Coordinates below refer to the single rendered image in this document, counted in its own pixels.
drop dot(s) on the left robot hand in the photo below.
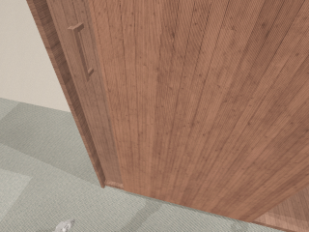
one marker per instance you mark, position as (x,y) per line
(65,226)

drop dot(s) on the handle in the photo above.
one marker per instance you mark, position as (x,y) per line
(78,53)

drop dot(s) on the wardrobe door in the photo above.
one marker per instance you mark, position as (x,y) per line
(92,95)
(208,99)

